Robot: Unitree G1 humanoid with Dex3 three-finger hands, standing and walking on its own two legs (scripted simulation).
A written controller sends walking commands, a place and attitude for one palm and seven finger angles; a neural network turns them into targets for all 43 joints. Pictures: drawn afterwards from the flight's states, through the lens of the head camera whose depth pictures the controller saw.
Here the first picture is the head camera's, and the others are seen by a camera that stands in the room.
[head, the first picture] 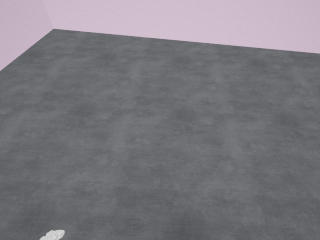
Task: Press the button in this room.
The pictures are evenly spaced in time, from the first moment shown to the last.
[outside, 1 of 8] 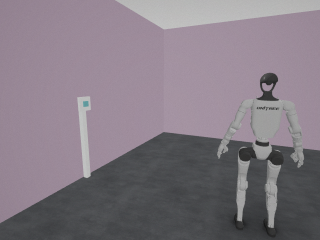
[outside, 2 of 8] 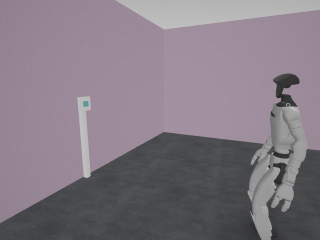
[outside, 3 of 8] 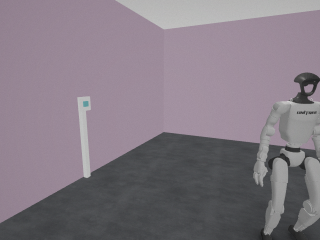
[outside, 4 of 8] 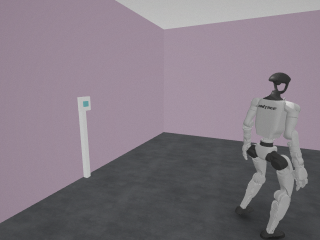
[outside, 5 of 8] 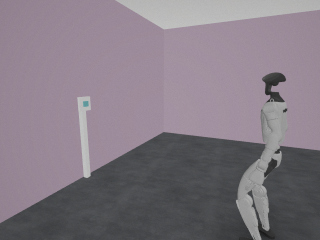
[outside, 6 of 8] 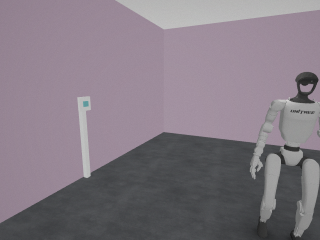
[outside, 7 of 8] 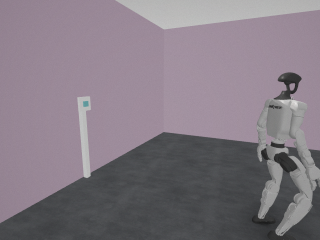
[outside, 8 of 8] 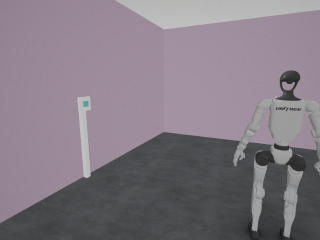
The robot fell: no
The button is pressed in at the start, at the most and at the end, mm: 0 0 0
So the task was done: no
